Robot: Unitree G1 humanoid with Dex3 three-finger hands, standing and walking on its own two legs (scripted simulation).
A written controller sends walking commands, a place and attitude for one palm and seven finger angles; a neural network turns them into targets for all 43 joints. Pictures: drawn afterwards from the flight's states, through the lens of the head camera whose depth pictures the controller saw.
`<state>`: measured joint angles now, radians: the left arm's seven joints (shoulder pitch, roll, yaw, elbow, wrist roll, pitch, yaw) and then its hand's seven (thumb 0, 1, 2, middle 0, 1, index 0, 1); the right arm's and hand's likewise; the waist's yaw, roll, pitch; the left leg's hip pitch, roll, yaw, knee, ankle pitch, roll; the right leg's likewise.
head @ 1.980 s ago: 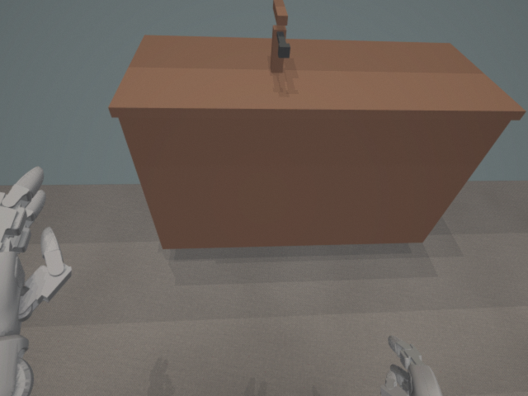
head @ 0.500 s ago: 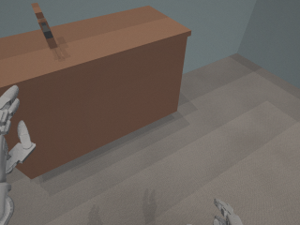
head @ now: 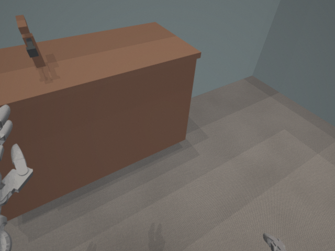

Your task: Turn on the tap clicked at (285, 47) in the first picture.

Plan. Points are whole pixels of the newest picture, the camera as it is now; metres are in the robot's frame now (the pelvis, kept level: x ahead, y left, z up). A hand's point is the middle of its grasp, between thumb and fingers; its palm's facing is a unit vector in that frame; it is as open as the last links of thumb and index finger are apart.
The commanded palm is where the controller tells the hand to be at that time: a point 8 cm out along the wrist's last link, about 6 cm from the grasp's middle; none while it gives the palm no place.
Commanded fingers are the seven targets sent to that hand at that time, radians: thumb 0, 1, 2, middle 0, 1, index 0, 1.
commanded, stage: turn to face it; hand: left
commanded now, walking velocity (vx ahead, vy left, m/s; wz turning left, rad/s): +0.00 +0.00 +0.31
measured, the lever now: (32, 51) +0.70 +0.52 +0.14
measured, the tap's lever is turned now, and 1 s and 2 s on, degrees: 0 0 0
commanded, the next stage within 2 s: take the last steps up to it in 0.36 s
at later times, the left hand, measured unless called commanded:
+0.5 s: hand (1, 182) +0.18 +0.28 +0.18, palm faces +0.45 -0.79 -0.40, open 7.4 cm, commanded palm +0.12 +0.32 +0.19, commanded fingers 0.00 0.90 0.90 -0.20 -0.30 -0.20 -0.30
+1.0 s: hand out of the picture +0.14 +0.29 +0.18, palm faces +0.60 -0.71 -0.36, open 7.4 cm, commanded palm +0.09 +0.32 +0.19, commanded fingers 0.00 0.90 0.90 -0.20 -0.30 -0.20 -0.30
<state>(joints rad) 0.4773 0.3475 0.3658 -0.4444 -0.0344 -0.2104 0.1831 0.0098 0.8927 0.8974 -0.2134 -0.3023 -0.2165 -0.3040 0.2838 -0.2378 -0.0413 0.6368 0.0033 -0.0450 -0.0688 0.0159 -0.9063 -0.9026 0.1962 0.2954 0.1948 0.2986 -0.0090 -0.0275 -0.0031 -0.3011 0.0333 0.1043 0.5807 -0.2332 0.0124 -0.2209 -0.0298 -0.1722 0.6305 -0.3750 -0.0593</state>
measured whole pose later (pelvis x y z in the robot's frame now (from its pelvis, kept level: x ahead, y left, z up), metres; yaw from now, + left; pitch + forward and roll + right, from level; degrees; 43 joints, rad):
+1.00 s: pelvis +0.00 +0.01 +0.01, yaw +14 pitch +0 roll +0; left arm 0.48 0.34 0.32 -0.50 -0.02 -0.20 0.16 0.02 0.89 0.90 -0.22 -0.30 -0.22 -0.30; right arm 0.27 -0.26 -0.05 0.63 0.00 -0.05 -0.08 0.02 -0.90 -0.90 0.20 0.30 0.20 0.30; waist 0.02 -0.02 0.01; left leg -0.37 0.09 0.13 0.63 -0.29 0.00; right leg -0.14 -0.09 -0.17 0.47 -0.32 0.01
